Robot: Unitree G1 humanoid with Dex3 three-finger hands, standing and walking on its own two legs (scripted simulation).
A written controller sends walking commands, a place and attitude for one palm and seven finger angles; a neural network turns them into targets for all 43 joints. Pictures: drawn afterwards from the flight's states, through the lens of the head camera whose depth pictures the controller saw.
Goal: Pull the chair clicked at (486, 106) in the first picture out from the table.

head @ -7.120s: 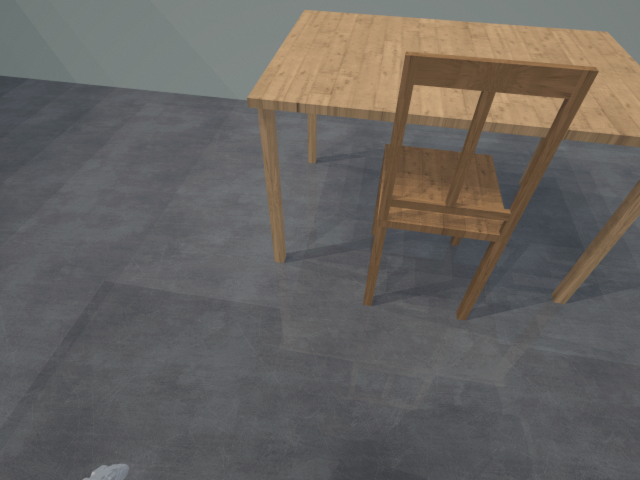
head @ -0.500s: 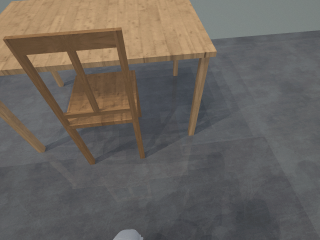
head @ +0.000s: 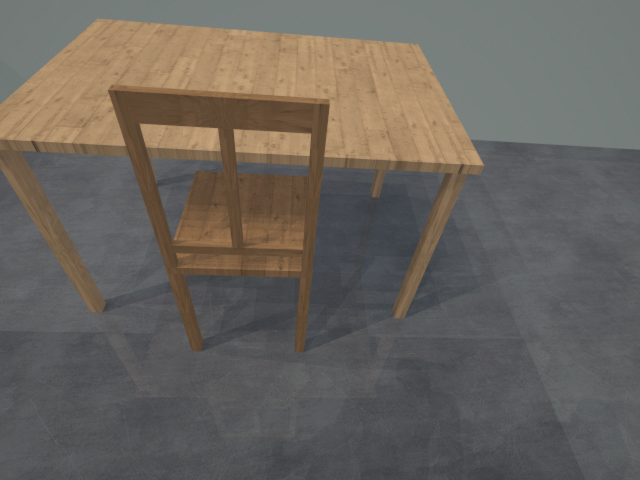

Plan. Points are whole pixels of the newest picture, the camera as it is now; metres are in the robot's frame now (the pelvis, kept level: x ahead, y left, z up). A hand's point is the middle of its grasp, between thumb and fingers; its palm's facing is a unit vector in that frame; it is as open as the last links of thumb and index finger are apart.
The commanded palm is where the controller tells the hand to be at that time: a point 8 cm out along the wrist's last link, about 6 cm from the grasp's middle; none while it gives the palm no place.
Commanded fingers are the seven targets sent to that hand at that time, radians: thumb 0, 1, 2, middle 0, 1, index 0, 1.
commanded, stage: take the last steps up to it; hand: left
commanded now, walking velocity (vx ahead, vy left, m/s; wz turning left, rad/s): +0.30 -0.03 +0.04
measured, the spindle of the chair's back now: (232, 193) +0.68 +0.23 -0.08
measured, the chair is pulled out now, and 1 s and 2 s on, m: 0.00 0.00 0.00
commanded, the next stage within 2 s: come to a stop and stand still in 0.56 s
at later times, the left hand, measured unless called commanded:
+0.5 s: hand (276, 416) +0.26 +0.07 -0.17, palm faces +0.02 -0.98 -0.19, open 7.4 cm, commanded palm none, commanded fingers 0.00 0.90 0.90 -0.20 -0.30 -0.20 -0.30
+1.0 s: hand out of the picture +0.17 +0.07 -0.19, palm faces +0.16 -0.97 -0.17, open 7.4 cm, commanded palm none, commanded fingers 0.00 0.90 0.90 -0.20 -0.30 -0.20 -0.30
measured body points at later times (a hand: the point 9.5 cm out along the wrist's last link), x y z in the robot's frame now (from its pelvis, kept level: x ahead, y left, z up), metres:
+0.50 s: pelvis +0.15 -0.10 -0.02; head +0.16 -0.12 +0.43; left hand +0.26 +0.13 -0.15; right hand +0.04 -0.30 -0.18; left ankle +0.03 +0.03 -0.67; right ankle +0.21 -0.17 -0.75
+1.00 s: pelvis +0.23 -0.08 -0.01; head +0.25 -0.07 +0.44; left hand +0.17 +0.12 -0.18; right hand +0.36 -0.29 -0.16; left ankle +0.26 +0.03 -0.75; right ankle +0.22 -0.17 -0.74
